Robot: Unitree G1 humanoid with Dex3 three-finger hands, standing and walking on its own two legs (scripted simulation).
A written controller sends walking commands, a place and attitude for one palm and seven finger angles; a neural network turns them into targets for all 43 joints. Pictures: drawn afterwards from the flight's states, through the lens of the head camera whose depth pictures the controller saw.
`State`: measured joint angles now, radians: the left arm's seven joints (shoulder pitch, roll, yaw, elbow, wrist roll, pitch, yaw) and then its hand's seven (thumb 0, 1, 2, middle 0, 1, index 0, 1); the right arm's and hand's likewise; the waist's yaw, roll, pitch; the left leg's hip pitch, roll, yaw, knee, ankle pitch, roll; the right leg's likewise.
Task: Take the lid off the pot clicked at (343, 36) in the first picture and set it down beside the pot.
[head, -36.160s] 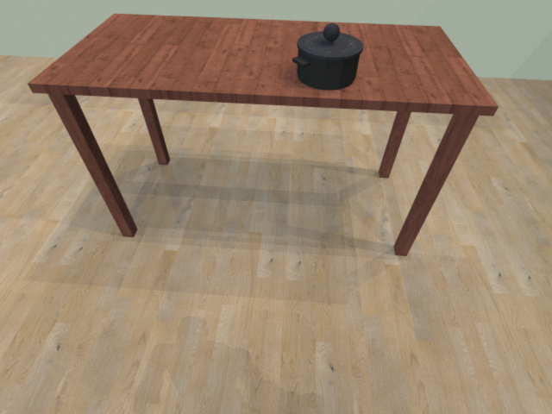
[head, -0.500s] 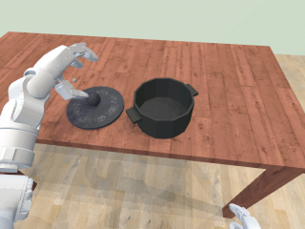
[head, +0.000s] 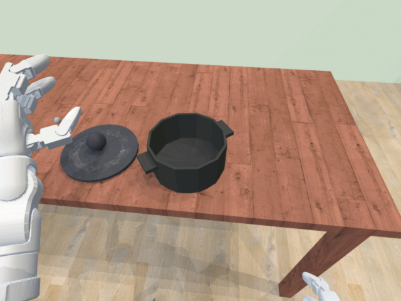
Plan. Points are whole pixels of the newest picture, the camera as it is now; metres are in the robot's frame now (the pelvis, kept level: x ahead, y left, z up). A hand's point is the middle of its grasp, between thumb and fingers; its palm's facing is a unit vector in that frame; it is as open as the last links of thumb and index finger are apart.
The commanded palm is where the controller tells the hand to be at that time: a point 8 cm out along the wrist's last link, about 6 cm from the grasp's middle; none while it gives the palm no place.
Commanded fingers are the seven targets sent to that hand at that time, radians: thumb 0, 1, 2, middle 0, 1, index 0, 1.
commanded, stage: draw the hand back to the body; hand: left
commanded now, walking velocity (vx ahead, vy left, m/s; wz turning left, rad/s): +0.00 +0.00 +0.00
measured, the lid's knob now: (96, 141) +0.46 +0.29 +0.04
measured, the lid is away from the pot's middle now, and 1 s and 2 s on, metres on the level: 0.23 0.23 0.23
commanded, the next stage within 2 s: step back with the hand held close in 1.20 s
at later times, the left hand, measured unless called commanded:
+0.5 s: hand (34, 175) +0.23 +0.24 +0.22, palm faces +0.47 -0.85 -0.23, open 7.6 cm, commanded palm +0.17 +0.27 +0.22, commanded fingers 0.00 0.90 0.90 -0.20 -0.30 -0.20 -0.30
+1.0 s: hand out of the picture +0.16 +0.25 +0.21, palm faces +0.45 -0.83 -0.32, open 7.4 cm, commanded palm +0.10 +0.28 +0.22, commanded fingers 0.00 0.90 0.90 -0.20 -0.30 -0.20 -0.30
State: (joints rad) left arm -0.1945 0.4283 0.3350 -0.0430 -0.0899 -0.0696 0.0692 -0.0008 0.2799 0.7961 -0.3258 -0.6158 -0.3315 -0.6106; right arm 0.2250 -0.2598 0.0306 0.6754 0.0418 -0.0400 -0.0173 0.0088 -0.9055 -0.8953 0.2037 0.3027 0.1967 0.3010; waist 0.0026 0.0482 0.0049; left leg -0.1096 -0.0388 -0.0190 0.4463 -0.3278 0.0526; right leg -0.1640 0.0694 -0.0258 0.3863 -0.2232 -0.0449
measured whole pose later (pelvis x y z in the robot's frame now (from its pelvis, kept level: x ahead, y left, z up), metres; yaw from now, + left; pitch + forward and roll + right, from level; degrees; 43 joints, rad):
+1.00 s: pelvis -0.04 +0.00 +0.00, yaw +0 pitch -6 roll -2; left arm 0.38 0.37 0.36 -0.49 -0.11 -0.13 0.10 0.01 0.89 0.90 -0.21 -0.31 -0.21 -0.30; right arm 0.16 -0.22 0.04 0.66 0.03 -0.14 -0.02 0.01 -0.90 -0.90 0.20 0.30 0.20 0.30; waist 0.05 0.06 0.01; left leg -0.06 -0.04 -0.01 0.46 -0.30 0.06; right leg -0.11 0.06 -0.02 0.39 -0.19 -0.04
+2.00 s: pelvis -0.08 +0.01 -0.02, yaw +1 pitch +0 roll -2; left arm 0.52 0.45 0.48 -0.67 -0.07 -0.23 0.12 0.01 0.88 0.90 -0.21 -0.31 -0.22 -0.30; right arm 0.22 -0.21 -0.02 0.54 0.04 -0.02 -0.02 0.01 -0.90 -0.90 0.20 0.30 0.20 0.30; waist -0.05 0.01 0.03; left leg -0.33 -0.02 0.00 0.70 -0.41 0.04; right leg -0.35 0.04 -0.07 0.56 -0.21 -0.04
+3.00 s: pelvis -0.35 +0.01 -0.02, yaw -3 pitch -2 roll -4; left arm 0.66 0.53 0.45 -0.86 -0.04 -0.22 0.12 0.01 0.88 0.90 -0.21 -0.31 -0.22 -0.30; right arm 0.29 -0.15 0.01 0.56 0.01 -0.11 0.00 0.01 -0.90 -0.90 0.21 0.30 0.20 0.30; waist -0.03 -0.01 -0.03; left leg -0.52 0.05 -0.01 0.77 -0.35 0.02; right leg -0.22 0.04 -0.08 0.58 -0.33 -0.01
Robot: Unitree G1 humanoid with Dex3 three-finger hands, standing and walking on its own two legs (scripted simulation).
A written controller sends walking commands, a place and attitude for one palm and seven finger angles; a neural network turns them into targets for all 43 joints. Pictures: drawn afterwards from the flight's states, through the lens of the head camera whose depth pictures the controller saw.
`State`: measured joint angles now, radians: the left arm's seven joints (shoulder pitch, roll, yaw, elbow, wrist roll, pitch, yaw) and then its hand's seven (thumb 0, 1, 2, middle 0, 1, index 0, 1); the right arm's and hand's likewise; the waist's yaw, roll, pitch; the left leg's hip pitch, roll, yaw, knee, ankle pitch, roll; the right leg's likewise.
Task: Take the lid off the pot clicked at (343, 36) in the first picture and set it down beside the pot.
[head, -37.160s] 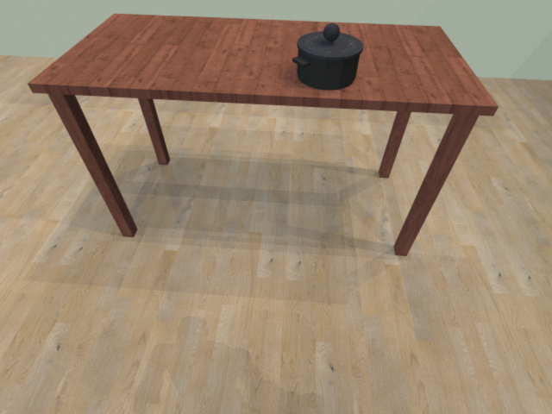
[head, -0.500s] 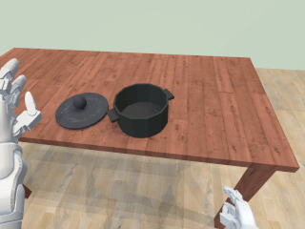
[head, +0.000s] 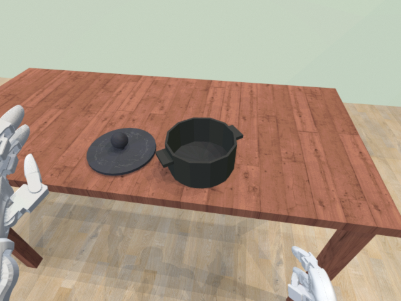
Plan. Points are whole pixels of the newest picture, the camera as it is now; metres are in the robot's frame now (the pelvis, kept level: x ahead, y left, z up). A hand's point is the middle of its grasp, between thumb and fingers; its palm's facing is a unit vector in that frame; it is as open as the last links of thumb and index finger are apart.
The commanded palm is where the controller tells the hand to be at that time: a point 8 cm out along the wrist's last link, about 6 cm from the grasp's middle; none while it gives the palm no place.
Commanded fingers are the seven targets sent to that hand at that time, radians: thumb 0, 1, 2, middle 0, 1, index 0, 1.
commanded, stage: draw the hand back to the body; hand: left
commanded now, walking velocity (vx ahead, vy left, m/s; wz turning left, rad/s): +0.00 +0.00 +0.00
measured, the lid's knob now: (119, 140) +0.49 +0.29 +0.04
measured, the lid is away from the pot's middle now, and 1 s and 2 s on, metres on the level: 0.23 0.23 0.23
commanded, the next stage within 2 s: step back with the hand held close in 0.20 s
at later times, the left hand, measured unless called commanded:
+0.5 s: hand (38, 169) +0.22 +0.26 +0.23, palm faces +0.42 -0.81 -0.41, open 7.4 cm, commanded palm +0.14 +0.30 +0.22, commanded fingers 0.00 0.90 0.90 -0.20 -0.30 -0.20 -0.30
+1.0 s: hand (43, 209) +0.17 +0.23 +0.21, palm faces +0.38 -0.80 -0.46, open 7.4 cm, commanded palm +0.09 +0.29 +0.22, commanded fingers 0.00 0.90 0.90 -0.20 -0.30 -0.20 -0.30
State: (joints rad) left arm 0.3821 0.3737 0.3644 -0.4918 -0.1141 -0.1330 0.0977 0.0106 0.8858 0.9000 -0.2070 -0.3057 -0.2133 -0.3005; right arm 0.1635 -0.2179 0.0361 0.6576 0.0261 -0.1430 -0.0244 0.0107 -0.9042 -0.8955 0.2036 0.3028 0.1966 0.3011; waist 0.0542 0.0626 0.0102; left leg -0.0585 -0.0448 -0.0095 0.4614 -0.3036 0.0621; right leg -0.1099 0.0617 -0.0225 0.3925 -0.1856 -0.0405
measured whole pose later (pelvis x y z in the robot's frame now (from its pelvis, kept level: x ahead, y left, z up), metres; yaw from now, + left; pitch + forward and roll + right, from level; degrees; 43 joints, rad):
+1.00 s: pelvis -0.04 +0.00 -0.02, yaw +1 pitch +0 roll -2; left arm 0.52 0.45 0.48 -0.67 -0.07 -0.23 0.12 0.01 0.88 0.90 -0.21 -0.31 -0.22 -0.30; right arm 0.22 -0.21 -0.02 0.54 0.04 -0.02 -0.02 0.01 -0.90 -0.90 0.20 0.30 0.20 0.30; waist -0.05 0.01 0.03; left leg -0.33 -0.02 0.00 0.70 -0.41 0.04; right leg -0.35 0.04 -0.07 0.56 -0.21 -0.04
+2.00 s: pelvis -0.31 +0.01 -0.02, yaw -3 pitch -2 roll -4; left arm 0.66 0.53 0.45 -0.86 -0.04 -0.22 0.12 0.01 0.88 0.90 -0.21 -0.31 -0.22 -0.30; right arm 0.29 -0.15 0.01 0.56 0.01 -0.11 0.00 0.01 -0.90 -0.90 0.21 0.30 0.20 0.30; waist -0.03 -0.01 -0.03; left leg -0.52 0.05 -0.01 0.77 -0.35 0.02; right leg -0.22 0.04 -0.08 0.58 -0.33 -0.01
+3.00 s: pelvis -0.32 +0.02 -0.02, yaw +4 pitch +3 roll -1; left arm 0.26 0.15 0.05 0.80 0.03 0.00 0.02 -0.10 0.96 0.90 -0.19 -0.30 -0.21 -0.30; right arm 0.33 -0.18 -0.06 0.91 -0.03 0.03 0.00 0.01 -0.91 -0.89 0.20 0.30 0.20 0.30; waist -0.02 -0.02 0.04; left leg -0.44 -0.01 -0.01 0.95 -0.48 0.02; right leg -0.38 0.04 0.00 0.64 -0.31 -0.03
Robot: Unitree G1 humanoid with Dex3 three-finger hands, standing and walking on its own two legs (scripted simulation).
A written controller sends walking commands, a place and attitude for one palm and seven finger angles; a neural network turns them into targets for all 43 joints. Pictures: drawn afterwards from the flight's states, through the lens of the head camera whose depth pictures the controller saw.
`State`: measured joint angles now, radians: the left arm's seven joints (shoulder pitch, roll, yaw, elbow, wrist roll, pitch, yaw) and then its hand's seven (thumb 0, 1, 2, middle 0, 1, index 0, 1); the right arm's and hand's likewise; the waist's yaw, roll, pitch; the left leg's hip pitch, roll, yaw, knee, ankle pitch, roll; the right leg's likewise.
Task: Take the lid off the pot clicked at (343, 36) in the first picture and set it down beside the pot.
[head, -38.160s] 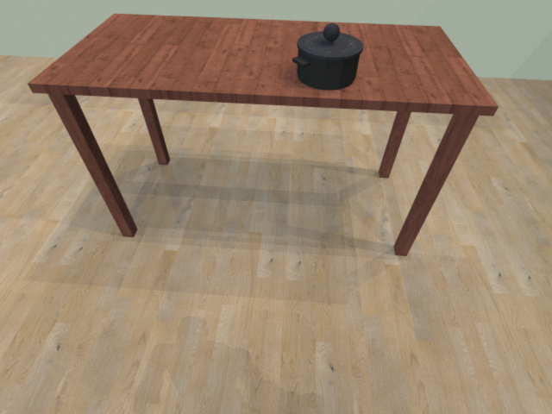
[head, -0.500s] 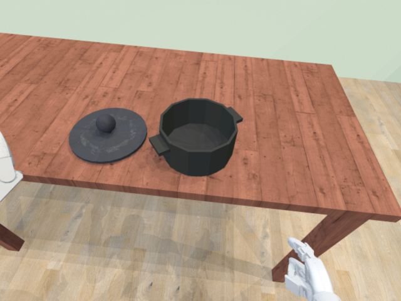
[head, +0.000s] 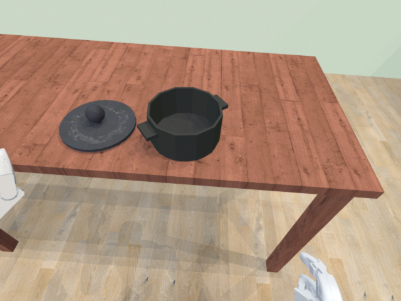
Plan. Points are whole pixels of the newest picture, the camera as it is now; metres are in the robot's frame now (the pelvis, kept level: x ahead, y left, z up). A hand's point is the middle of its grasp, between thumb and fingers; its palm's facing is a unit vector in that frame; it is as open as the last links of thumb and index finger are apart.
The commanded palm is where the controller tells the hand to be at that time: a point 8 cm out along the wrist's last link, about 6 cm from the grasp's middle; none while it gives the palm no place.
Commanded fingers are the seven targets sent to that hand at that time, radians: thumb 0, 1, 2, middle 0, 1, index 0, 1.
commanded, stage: step back with the hand held close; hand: left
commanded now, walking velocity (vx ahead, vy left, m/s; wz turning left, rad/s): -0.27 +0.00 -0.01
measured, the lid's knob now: (95, 113) +0.54 +0.28 +0.06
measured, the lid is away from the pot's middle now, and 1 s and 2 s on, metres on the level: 0.23 0.23 0.23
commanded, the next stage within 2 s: stop stepping back and stand still in 0.64 s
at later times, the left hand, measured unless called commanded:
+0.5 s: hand (13, 292) +0.11 +0.19 +0.21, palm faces +0.21 -0.86 -0.46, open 7.4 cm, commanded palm +0.03 +0.26 +0.23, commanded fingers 0.00 0.90 0.90 -0.20 -0.30 -0.20 -0.30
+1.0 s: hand out of the picture -0.09 +0.20 +0.23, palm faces +0.26 -0.82 -0.50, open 7.4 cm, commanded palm -0.13 +0.28 +0.23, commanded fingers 0.00 0.90 0.90 -0.20 -0.30 -0.20 -0.30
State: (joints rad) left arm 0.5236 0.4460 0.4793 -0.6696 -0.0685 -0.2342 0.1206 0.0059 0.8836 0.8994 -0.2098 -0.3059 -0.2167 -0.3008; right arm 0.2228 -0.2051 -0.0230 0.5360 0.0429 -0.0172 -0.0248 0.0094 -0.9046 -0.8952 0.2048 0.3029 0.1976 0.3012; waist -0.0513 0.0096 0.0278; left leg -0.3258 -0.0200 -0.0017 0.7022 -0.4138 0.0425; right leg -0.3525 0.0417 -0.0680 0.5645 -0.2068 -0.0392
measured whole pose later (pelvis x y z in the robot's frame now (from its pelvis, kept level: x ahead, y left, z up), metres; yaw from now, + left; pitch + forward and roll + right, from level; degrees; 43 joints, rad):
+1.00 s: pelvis -0.27 +0.01 +0.00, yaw -3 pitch -2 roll -4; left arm 0.66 0.53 0.45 -0.86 -0.04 -0.22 0.12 0.01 0.88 0.90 -0.21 -0.31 -0.22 -0.30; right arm 0.29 -0.15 0.01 0.56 0.01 -0.11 0.00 0.01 -0.90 -0.90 0.21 0.30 0.20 0.30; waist -0.03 -0.01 -0.03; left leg -0.52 0.05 -0.01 0.77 -0.35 0.02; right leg -0.22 0.04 -0.08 0.58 -0.33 -0.01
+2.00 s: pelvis -0.28 +0.02 +0.00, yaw +3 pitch +3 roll -1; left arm 0.26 0.15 0.05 0.80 0.03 0.00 0.02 -0.10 0.96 0.90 -0.19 -0.30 -0.21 -0.30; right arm 0.33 -0.18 -0.06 0.91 -0.03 0.03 0.00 0.01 -0.91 -0.89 0.20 0.30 0.20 0.30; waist -0.02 -0.02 0.04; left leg -0.44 -0.01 -0.01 0.95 -0.48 0.02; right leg -0.38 0.04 0.00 0.64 -0.31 -0.03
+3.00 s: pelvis -0.26 +0.03 +0.01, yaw +0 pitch -1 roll -1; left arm 0.26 0.15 0.04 1.09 0.01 0.01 0.04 0.00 0.93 0.90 -0.20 -0.30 -0.20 -0.30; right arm 0.33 -0.09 -0.05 1.08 -0.01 0.00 -0.04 0.00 -0.91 -0.90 0.20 0.30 0.20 0.30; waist -0.02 0.00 0.05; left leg -0.10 0.01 0.04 0.48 -0.36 0.02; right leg -0.20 0.04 0.02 0.49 -0.26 -0.01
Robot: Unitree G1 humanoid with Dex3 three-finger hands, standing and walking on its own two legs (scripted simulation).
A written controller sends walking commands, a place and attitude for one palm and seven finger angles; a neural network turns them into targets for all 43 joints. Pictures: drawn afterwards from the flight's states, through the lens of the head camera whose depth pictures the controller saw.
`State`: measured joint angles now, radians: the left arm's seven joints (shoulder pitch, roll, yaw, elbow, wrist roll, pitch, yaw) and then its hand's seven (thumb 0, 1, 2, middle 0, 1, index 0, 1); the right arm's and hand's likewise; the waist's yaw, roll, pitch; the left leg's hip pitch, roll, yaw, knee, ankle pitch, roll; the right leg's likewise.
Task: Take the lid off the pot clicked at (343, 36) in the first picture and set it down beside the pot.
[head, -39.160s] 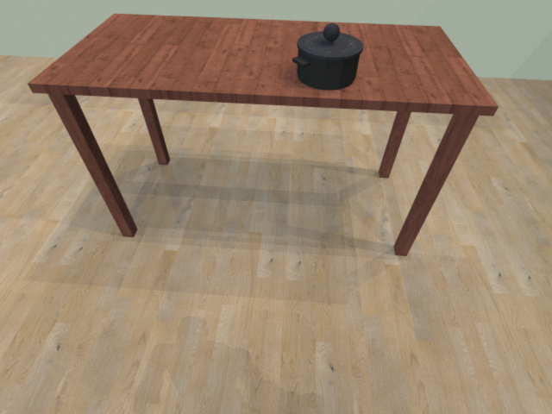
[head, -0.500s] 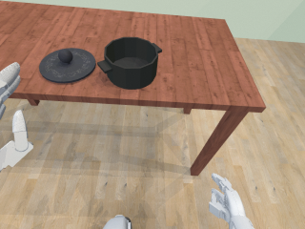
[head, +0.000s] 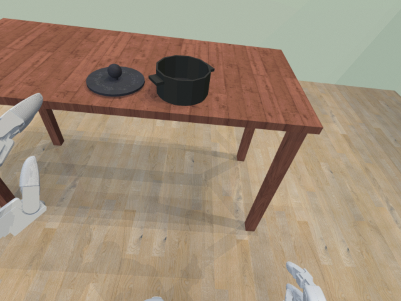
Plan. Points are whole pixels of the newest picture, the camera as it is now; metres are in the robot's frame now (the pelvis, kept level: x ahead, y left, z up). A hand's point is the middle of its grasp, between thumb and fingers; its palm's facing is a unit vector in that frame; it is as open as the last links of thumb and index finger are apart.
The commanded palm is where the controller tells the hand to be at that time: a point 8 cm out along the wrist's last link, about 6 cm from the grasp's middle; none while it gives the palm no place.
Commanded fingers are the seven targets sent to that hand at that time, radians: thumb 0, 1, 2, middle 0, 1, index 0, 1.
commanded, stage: stop stepping back and stand still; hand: left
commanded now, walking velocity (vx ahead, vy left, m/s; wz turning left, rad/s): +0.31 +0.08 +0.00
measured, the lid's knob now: (114, 71) +0.79 +0.32 +0.06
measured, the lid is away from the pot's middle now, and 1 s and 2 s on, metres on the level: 0.23 0.23 0.23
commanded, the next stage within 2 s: let the arm hang, fingers relaxed in 0.46 s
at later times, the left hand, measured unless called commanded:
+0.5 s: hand out of the picture +0.12 +0.24 +0.24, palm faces +0.40 -0.76 -0.51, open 7.4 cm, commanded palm +0.07 +0.30 +0.24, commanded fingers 0.00 0.90 0.90 -0.20 -0.30 -0.20 -0.30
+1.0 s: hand out of the picture +0.06 +0.19 -0.16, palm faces +0.15 -0.97 -0.17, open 6.9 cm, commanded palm none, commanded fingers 0.00 0.90 0.90 -0.20 -0.30 -0.20 -0.30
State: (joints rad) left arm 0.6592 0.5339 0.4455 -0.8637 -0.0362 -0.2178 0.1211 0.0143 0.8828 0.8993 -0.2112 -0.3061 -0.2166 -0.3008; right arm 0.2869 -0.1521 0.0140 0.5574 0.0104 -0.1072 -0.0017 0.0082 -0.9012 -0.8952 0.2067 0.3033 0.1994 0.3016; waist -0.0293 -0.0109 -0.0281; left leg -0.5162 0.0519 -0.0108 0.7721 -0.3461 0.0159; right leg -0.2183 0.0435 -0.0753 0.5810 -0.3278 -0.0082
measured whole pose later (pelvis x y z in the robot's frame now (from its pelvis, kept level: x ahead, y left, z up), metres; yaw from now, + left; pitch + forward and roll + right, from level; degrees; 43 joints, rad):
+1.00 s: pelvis -0.01 +0.01 +0.00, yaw +7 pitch +3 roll -1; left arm 0.26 0.15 0.05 0.80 0.03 0.00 0.02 -0.10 0.96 0.90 -0.19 -0.30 -0.21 -0.30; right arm 0.33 -0.18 -0.06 0.91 -0.03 0.03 0.00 0.01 -0.91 -0.89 0.20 0.30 0.20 0.30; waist -0.02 -0.02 0.04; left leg -0.44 -0.01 -0.01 0.95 -0.48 0.02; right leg -0.38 0.04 0.00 0.64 -0.31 -0.03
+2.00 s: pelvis +0.01 +0.03 +0.02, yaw +4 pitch -1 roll -1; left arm 0.26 0.15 0.04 1.09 0.01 0.01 0.04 0.00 0.93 0.90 -0.20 -0.30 -0.20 -0.30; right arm 0.33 -0.09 -0.05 1.08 -0.01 0.00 -0.04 0.00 -0.91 -0.90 0.20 0.30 0.20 0.30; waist -0.02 0.00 0.05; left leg -0.10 0.01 0.04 0.48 -0.36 0.02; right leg -0.20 0.04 0.02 0.49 -0.26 -0.01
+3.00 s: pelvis +0.00 +0.03 +0.02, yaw +3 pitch -1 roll -1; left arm 0.30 0.12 0.04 1.12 0.01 0.00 0.04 0.01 0.93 0.90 -0.20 -0.30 -0.20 -0.30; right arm 0.34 -0.08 -0.04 1.11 -0.01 -0.01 -0.04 0.00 -0.91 -0.90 0.20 0.30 0.20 0.30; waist -0.01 0.00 0.04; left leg -0.12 0.00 0.05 0.47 -0.34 0.03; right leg -0.22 0.03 0.03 0.47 -0.24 0.00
